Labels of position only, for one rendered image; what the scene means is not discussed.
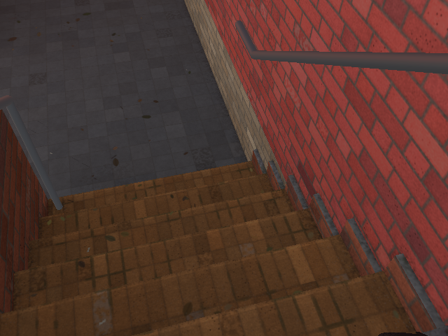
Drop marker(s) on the stairs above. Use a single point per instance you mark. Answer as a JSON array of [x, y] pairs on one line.
[[215, 252]]

